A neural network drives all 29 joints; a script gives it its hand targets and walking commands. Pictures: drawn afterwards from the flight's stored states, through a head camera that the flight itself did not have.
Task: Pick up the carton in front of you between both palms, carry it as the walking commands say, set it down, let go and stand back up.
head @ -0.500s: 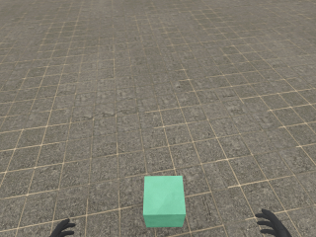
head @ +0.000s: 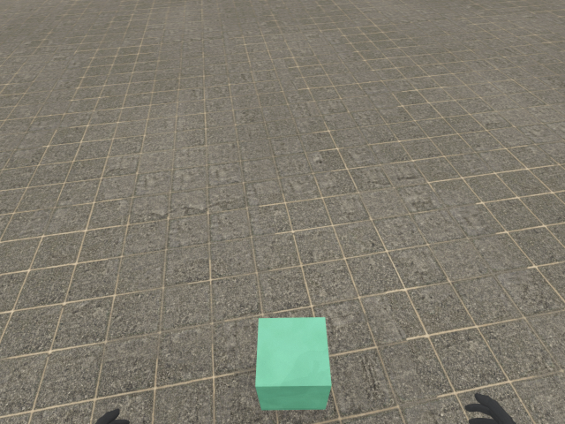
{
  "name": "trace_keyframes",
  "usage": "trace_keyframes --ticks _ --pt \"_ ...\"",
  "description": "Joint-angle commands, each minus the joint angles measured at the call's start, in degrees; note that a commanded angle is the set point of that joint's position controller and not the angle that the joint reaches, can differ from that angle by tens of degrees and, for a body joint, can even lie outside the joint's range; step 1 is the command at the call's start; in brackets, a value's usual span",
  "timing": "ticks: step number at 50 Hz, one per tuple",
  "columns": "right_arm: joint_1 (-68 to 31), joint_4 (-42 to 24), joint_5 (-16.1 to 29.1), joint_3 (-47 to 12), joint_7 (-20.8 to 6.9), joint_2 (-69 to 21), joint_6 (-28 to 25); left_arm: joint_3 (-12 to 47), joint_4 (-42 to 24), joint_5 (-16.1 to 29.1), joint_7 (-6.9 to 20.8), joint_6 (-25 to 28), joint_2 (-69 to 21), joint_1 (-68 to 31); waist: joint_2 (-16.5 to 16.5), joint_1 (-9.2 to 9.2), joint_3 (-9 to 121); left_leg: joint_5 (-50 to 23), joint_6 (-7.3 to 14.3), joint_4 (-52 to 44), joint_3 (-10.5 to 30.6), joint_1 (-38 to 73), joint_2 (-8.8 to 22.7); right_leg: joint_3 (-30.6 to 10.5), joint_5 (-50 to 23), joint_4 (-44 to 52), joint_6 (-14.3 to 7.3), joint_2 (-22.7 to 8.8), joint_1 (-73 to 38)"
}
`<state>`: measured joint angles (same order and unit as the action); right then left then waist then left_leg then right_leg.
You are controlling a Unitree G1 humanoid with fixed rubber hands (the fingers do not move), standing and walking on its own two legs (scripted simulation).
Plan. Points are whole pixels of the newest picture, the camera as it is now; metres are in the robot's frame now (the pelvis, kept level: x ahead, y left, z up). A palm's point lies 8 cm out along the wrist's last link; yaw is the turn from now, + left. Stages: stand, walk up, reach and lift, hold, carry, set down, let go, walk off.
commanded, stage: stand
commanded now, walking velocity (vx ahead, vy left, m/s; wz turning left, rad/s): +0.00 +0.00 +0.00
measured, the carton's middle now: (292, 364) +0.43 +0.00 -0.65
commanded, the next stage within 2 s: none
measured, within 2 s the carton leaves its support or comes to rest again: neither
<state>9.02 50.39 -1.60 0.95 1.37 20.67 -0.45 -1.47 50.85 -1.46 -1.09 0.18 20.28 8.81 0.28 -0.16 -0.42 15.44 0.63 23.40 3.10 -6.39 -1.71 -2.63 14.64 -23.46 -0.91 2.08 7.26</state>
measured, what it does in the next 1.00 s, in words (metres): stands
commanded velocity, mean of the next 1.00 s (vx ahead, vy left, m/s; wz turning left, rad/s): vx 0.00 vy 0.00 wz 0.00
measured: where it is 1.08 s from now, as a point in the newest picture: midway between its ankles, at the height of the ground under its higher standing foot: outside the picture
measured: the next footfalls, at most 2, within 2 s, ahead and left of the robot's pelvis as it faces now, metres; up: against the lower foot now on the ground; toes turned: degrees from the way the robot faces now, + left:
none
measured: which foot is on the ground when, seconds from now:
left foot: down 0.00-1.00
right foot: down 0.00-1.00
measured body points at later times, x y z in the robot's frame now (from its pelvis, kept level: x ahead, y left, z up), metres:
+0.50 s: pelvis -0.02 +0.00 +0.00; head -0.02 +0.00 +0.45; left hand +0.09 +0.31 -0.11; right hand +0.09 -0.31 -0.11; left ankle -0.03 +0.11 -0.74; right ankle -0.02 -0.11 -0.74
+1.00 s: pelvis -0.02 +0.00 +0.01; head -0.02 +0.00 +0.45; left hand +0.08 +0.32 -0.11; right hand +0.08 -0.31 -0.11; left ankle -0.03 +0.11 -0.74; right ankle -0.02 -0.11 -0.74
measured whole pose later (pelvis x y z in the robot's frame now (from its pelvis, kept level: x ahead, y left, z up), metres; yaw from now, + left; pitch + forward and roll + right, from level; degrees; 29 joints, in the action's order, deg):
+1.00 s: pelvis -0.02 +0.00 +0.01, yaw +0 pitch -2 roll +0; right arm 6.8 59.1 -0.7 0.4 0.8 22.2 -0.9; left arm -0.5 59.2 -0.8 -0.6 0.8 22.0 6.6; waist 0.2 0.0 -1.6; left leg 11.4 0.6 19.0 3.2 -5.2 -1.7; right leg -2.7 10.6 -19.0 -0.8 1.8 6.0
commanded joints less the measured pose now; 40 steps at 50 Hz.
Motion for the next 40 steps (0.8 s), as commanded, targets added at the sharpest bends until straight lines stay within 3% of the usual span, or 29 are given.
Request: trace_keyframes --ticks 1,40 --pt "-2.14 -2.16 0.04 1.83 0.19 9.01 -0.77 -1.9 -2.13 0.07 -0.16 0.74 9.2 -2.26 -0.16 -0.01 1.44 -13.94 0.34 -3.32 5.28 -0.8 6.62 -5.87 -13.69 3.34 -0.15 -6.92 -0.64" --pt "-3.92 5.53 0.8 1.22 -0.26 10.94 -0.99 -0.99 5.25 0.62 0.24 1.14 11.21 -3.95 -0.15 0.09 0.52 -11.32 0.86 -6.89 6.04 -0.27 7.54 -6.37 -11.37 6.68 -0.55 -7.88 -1.53"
